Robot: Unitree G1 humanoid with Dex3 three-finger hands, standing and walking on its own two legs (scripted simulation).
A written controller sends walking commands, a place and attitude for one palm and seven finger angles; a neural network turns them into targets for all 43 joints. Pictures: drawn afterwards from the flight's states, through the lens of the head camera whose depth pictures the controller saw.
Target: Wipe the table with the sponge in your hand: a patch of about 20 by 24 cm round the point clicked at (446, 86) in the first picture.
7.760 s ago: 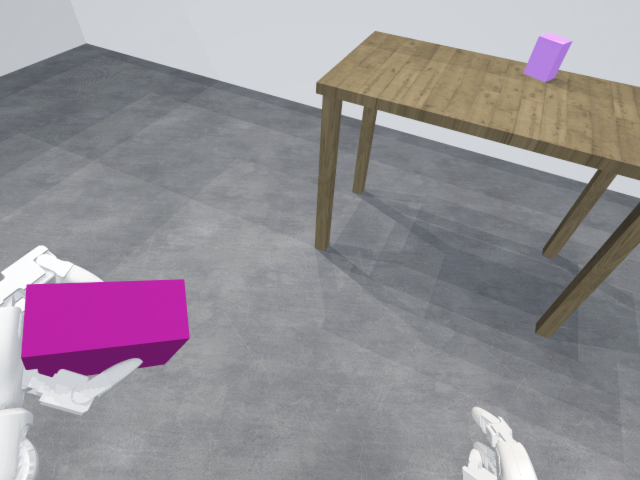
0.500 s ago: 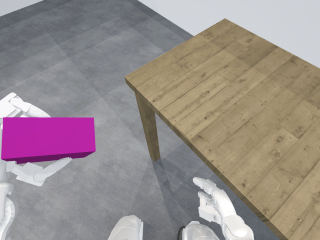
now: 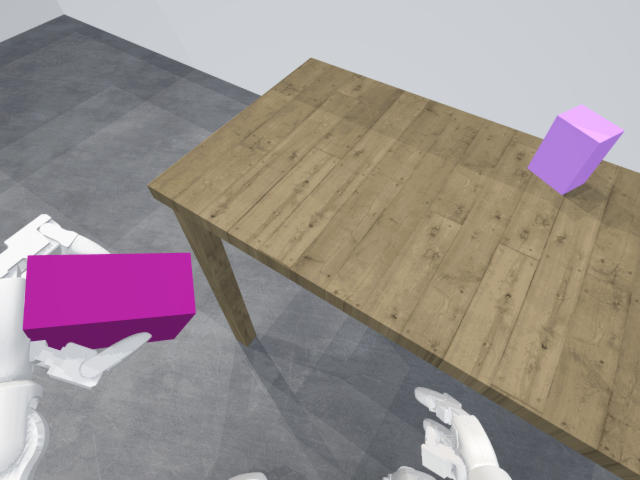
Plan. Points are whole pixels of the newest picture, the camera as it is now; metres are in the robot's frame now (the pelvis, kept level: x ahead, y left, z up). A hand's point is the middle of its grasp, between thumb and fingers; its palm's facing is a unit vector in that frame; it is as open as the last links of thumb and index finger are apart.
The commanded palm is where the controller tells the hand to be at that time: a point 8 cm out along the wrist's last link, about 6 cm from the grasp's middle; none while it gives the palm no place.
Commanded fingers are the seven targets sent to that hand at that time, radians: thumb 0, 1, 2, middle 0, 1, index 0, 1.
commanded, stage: turn to face it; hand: left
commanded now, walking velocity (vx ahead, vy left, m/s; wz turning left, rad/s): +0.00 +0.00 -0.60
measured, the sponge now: (137, 303) +0.24 +0.21 +0.14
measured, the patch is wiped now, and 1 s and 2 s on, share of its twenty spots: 0.00 0.00 0.00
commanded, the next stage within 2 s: come to a stop and stand still in 1.42 s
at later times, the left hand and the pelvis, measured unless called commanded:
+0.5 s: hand (229, 305) +0.23 +0.11 +0.18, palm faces +0.13 -0.87 -0.48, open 10.1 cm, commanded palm +0.19 +0.17 +0.18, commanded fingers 0.00 0.10 1.30 -1.20 -1.60 -1.20 -1.60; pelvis -0.05 -0.06 +0.01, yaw -17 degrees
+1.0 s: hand (385, 380) +0.19 -0.02 +0.16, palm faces -0.22 -0.83 -0.52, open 10.1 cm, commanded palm +0.16 +0.07 +0.18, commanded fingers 0.00 0.10 1.30 -1.20 -1.60 -1.20 -1.60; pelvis -0.13 -0.07 -0.01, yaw -35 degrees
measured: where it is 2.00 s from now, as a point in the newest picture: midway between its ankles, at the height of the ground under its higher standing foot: outside the picture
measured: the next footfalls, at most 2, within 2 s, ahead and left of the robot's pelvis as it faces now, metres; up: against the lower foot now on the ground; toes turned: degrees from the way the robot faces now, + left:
right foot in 0.08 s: +0.03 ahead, -0.14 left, +0.00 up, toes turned -9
left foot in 0.58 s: +0.02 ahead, +0.10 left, +0.00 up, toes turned -15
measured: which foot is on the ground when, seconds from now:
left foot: down 0.00-0.08, up 0.10-0.56, down 0.58-0.86, up 0.88-1.00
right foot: up 0.00-0.06, down 0.08-0.60, up 0.62-0.82, down 0.84-1.00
